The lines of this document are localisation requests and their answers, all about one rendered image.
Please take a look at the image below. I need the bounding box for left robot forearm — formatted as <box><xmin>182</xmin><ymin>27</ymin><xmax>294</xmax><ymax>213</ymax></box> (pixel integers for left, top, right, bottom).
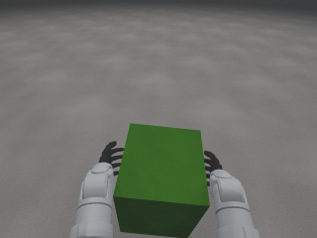
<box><xmin>69</xmin><ymin>162</ymin><xmax>115</xmax><ymax>238</ymax></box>

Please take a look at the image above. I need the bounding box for right robot forearm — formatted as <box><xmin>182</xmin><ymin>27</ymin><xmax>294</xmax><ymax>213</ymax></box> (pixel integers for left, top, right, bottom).
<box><xmin>209</xmin><ymin>169</ymin><xmax>261</xmax><ymax>238</ymax></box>

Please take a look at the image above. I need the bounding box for carton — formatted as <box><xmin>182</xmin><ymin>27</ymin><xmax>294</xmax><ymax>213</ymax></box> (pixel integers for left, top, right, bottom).
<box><xmin>113</xmin><ymin>123</ymin><xmax>210</xmax><ymax>238</ymax></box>

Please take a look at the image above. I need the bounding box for right robot hand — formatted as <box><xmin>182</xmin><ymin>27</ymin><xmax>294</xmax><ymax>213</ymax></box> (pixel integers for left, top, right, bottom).
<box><xmin>204</xmin><ymin>151</ymin><xmax>223</xmax><ymax>186</ymax></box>

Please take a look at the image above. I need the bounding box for left robot hand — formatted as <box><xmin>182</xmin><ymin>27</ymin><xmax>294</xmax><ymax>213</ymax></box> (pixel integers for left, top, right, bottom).
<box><xmin>99</xmin><ymin>141</ymin><xmax>124</xmax><ymax>176</ymax></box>

